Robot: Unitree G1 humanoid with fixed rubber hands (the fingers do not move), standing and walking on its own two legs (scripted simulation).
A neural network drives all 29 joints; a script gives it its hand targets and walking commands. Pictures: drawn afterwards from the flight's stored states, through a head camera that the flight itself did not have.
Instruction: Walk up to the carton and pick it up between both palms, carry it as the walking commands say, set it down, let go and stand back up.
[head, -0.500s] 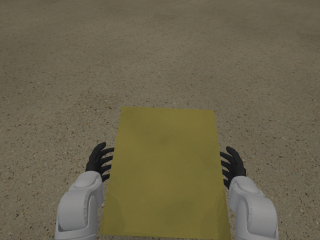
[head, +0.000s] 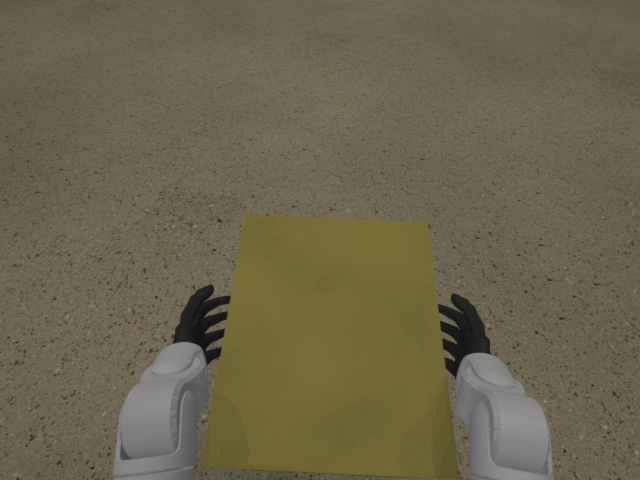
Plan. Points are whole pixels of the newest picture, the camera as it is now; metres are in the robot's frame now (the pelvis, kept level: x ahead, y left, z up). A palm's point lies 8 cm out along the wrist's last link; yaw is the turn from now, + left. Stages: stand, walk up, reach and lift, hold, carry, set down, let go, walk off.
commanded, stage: carry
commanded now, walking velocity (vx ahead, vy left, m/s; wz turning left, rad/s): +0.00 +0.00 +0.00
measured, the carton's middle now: (328, 358) +0.30 +0.00 -0.03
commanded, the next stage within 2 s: hold in 0.30 s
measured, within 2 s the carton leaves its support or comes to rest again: neither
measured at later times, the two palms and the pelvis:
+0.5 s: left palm (195, 357) +0.26 +0.16 +0.03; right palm (453, 367) +0.26 -0.16 +0.03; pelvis +0.01 +0.00 +0.01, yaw -6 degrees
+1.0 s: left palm (193, 326) +0.30 +0.17 +0.04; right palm (444, 335) +0.30 -0.15 +0.04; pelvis +0.01 +0.02 +0.01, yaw -8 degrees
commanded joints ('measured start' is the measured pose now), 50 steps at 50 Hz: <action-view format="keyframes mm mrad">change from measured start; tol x8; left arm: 1 -398 -656 -581 -104 -221 -26 -101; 15 -412 -656 -561 -70 -216 -48 -109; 16 -279 -305 -231 281 -42 -90 -107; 17 -351 -233 -293 318 -54 -168 -110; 23 -502 -545 -457 29 -136 -284 -173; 41 -679 -908 -390 455 -4 -211 -271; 50 -753 -930 -291 581 27 -292 -300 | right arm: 1 -392 677 589 -107 227 -25 104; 15 -405 681 575 -75 220 -47 110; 16 -293 330 255 276 28 -92 111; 17 -338 280 320 353 42 -174 110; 21 -532 569 589 126 194 -306 147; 24 -625 669 662 114 229 -326 181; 31 -597 708 483 396 99 -276 236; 50 -869 850 303 662 34 -395 388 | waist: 1 0 1 -216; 15 0 -1 -217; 16 12 -44 138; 23 149 -25 -321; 32 19 12 -62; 50 103 40 -121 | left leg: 1 147 66 -83 -62 58 25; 15 155 65 -77 -53 71 23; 16 326 -183 -161 -134 -80 62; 22 336 -201 -162 -99 287 44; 36 381 -147 -222 -216 13 6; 50 448 -157 -199 -166 152 14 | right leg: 1 32 -92 91 -108 123 -27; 15 41 -95 89 -106 145 -28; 17 54 73 191 -224 25 11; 20 237 75 197 -185 317 15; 23 358 87 193 -149 448 17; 31 224 111 176 -246 108 -21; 40 266 127 177 -248 77 -25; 50 133 151 182 -206 64 -30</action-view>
